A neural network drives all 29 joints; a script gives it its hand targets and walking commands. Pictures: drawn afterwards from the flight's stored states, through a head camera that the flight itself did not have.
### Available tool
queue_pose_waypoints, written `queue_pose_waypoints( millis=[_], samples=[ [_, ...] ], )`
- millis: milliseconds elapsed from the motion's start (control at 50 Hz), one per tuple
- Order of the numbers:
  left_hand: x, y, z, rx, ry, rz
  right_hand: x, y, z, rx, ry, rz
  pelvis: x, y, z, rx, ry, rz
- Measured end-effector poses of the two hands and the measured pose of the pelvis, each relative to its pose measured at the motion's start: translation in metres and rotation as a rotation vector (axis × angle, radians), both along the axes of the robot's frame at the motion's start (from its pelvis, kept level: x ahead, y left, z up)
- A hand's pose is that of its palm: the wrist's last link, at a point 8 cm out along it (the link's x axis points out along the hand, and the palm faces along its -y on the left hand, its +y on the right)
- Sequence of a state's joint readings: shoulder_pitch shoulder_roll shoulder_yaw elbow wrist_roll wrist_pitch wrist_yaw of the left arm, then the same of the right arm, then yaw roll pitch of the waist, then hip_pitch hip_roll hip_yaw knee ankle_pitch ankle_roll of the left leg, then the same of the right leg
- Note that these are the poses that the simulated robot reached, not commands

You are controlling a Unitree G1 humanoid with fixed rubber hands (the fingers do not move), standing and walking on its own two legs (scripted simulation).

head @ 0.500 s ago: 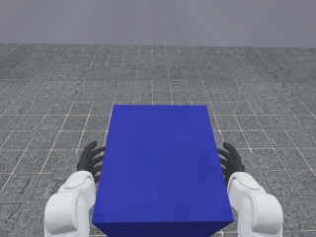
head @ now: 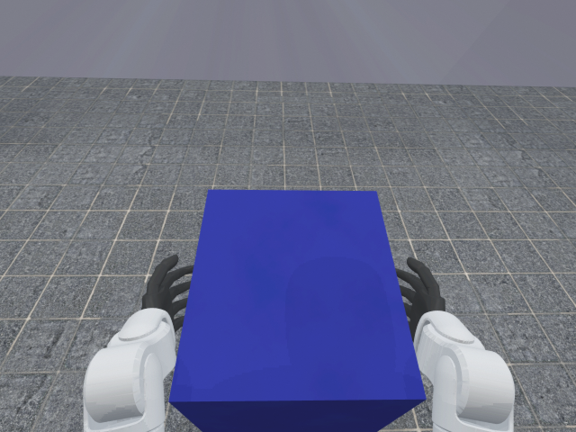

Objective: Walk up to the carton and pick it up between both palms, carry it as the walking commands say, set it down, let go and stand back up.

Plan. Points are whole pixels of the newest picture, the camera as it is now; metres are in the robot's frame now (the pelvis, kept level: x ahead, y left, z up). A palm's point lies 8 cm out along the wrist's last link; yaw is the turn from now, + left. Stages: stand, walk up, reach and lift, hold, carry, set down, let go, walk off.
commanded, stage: carry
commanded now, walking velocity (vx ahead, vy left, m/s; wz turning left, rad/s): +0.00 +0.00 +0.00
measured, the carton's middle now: (291, 317) +0.27 +0.00 +0.03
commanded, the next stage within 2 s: none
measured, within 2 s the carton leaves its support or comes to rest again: neither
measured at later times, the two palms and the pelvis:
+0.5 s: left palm (124, 323) +0.23 +0.20 +0.09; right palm (390, 319) +0.24 -0.12 +0.09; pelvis +0.00 +0.04 -0.01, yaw +2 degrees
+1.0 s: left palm (74, 338) +0.22 +0.26 +0.07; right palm (345, 348) +0.20 -0.06 +0.08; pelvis -0.02 +0.11 -0.01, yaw -2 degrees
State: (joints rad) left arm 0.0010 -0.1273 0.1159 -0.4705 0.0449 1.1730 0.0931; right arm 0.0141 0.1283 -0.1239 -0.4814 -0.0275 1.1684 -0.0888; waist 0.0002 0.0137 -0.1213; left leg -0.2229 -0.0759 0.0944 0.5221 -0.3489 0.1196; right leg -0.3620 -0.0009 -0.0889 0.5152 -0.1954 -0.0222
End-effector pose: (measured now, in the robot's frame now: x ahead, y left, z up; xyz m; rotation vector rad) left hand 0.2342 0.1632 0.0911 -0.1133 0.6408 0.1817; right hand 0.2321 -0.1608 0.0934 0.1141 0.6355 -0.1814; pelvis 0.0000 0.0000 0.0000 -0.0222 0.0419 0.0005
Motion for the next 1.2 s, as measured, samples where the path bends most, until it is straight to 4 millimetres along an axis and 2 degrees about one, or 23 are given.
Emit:
queue_pose_waypoints(
  millis=[260,400,660,780,880,920,1040,1120,1200],
  samples=[
    [0.013,0.016,-0.013,0.008,0.017,0.001,0.015,0.016,-0.013,-0.006,0.017,0.011,0.004,0.015,-0.002,-0.001,0.007,0.002],
    [0.003,0.03,0.002,0.005,-0.038,0.019,0.008,0.03,0.0,0.002,-0.038,0.02,0.005,0.026,-0.005,-0.007,0.013,0.016],
    [-0.012,0.057,-0.011,0.016,0.006,0.025,-0.005,0.057,-0.017,0.017,0.006,0.023,-0.004,0.053,-0.015,-0.005,0.011,0.016],
    [-0.025,0.074,-0.01,0.005,-0.011,0.045,-0.011,0.074,-0.012,0.005,-0.011,0.044,-0.016,0.064,-0.015,0.007,-0.006,0.036],
    [-0.025,0.09,-0.024,-0.022,-0.006,0.017,-0.019,0.091,-0.014,-0.024,-0.006,0.018,-0.015,0.087,-0.022,0.021,-0.008,0.01],
    [-0.024,0.097,-0.025,-0.021,0.021,0.006,-0.023,0.097,-0.018,-0.019,0.022,0.005,-0.016,0.096,-0.018,0.014,-0.004,-0.015],
    [-0.013,0.101,-0.01,-0.012,0.029,-0.045,-0.03,0.102,-0.01,-0.01,0.029,-0.046,-0.017,0.111,-0.004,0.005,0.024,-0.044],
    [-0.006,0.1,0.004,0.02,-0.034,-0.064,-0.029,0.101,-0.005,0.014,-0.032,-0.062,-0.018,0.117,-0.006,0.021,0.04,-0.053],
    [-0.009,0.106,0.003,0.047,-0.019,-0.068,-0.032,0.107,-0.012,0.042,-0.018,-0.066,-0.018,0.125,-0.008,0.035,0.032,-0.053]
  ],
)
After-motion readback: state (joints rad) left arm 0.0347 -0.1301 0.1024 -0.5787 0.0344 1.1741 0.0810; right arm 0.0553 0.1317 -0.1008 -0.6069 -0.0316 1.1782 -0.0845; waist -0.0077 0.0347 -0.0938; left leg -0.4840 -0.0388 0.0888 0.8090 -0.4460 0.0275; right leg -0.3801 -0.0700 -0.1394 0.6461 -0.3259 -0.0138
